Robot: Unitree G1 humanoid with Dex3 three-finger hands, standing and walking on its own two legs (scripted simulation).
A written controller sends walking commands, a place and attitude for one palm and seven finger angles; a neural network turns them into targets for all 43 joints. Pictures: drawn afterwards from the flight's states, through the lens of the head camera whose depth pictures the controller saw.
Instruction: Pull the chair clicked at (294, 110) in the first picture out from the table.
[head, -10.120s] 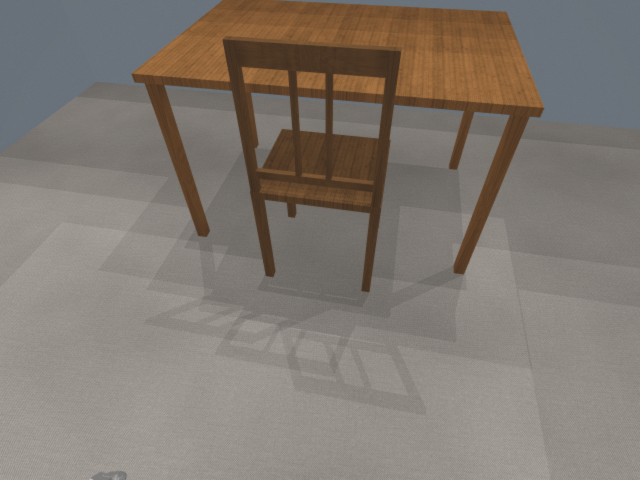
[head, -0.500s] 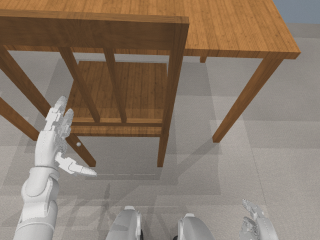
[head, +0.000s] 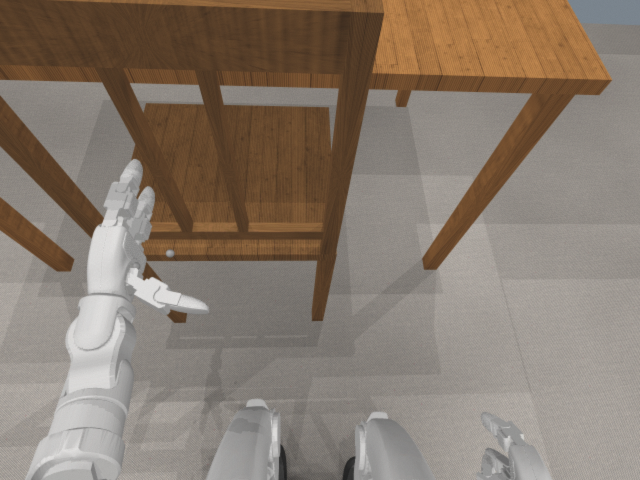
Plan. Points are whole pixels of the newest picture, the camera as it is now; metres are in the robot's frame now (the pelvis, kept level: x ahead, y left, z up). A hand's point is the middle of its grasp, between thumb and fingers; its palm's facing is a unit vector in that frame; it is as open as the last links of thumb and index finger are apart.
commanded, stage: aim the fingers beside a spindle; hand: left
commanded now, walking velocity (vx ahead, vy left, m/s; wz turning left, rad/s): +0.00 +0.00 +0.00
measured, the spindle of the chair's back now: (158, 166) +0.50 +0.23 +0.03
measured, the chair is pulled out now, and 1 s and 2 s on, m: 0.00 0.00 0.00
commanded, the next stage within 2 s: push the fingers through the gap in 0.54 s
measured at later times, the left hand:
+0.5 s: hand (168, 263) +0.36 +0.19 +0.02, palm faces +0.06 -1.00 -0.05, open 16.9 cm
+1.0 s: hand (172, 234) +0.40 +0.19 +0.02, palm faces +0.04 -1.00 -0.04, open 16.9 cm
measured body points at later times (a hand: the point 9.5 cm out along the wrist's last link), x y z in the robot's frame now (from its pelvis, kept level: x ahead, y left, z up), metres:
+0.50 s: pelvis +0.00 -0.01 +0.00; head +0.12 +0.00 +0.44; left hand +0.35 +0.24 +0.03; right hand +0.14 -0.27 -0.11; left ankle +0.04 +0.09 -0.62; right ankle +0.01 -0.12 -0.62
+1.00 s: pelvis +0.00 -0.01 +0.00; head +0.13 +0.00 +0.43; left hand +0.39 +0.25 +0.03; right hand +0.11 -0.28 -0.12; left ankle +0.04 +0.09 -0.62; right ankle +0.01 -0.12 -0.62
